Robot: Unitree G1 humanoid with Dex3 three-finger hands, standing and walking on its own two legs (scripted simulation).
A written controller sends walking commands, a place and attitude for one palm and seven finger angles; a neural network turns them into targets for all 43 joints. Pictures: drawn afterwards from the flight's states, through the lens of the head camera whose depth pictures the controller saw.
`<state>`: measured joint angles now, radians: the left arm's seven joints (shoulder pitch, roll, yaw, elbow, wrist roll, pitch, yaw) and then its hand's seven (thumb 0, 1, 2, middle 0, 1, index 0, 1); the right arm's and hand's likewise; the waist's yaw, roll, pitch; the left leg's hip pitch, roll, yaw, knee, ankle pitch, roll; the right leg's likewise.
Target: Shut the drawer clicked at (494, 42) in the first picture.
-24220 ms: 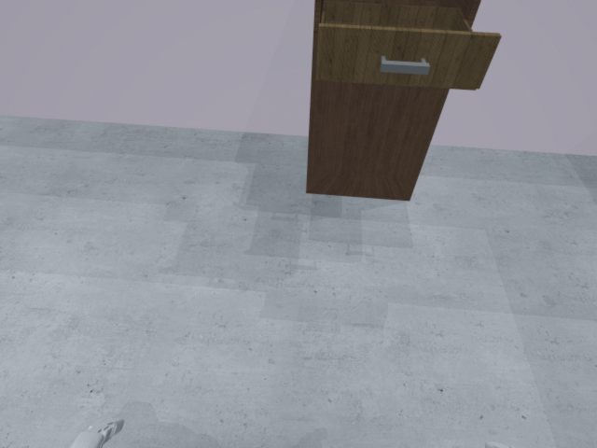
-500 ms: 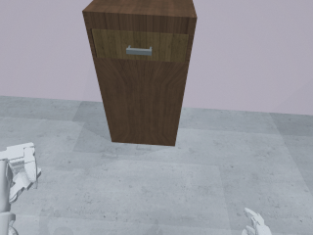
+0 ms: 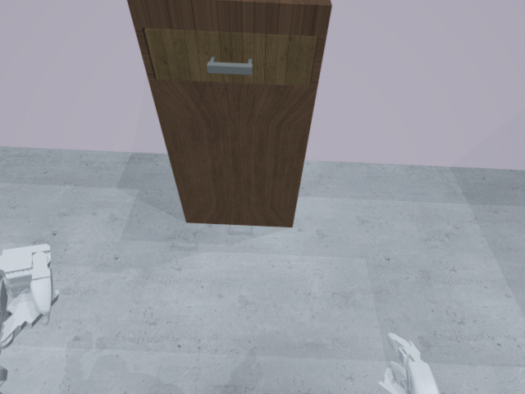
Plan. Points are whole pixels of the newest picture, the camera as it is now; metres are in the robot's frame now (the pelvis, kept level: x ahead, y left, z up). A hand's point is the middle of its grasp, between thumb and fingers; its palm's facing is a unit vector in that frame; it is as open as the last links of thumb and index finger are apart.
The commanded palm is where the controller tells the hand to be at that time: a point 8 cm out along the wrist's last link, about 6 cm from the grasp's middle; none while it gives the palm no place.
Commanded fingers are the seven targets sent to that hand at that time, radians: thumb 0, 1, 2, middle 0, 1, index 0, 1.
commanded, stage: stop stepping back and stand still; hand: left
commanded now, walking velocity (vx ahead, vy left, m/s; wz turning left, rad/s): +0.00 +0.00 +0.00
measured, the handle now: (230, 64) +0.90 +0.15 +0.04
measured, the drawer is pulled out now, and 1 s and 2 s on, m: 0.00 0.00 0.00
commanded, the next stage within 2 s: let the arm hang, fingers relaxed in 0.14 s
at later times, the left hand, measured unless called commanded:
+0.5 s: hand out of the picture +0.08 +0.21 -0.15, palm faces -0.04 -0.96 -0.27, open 3.1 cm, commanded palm none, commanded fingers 0.00 0.90 0.90 -0.84 -0.99 -0.84 -0.99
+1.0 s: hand out of the picture +0.00 +0.23 -0.16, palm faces +0.03 -0.95 -0.30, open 6.9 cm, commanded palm none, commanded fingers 0.00 0.90 0.90 -0.20 -0.30 -0.20 -0.30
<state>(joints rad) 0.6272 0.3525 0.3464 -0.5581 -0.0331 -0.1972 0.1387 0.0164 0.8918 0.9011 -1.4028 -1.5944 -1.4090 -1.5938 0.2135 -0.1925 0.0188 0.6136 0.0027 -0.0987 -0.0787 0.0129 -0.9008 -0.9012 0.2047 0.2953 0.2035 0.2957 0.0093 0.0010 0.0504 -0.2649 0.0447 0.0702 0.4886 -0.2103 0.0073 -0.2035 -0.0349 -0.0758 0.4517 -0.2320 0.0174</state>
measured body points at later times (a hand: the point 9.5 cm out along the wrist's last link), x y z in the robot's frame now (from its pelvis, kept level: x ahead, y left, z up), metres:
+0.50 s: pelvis -0.03 +0.00 -0.01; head -0.01 +0.00 +0.44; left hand +0.08 +0.26 -0.13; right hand +0.10 -0.26 -0.14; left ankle +0.03 +0.11 -0.74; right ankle +0.01 -0.13 -0.74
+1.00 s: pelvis -0.01 +0.00 +0.00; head +0.01 -0.01 +0.45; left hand +0.00 +0.28 -0.14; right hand +0.01 -0.25 -0.16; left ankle +0.03 +0.11 -0.74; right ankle +0.01 -0.13 -0.74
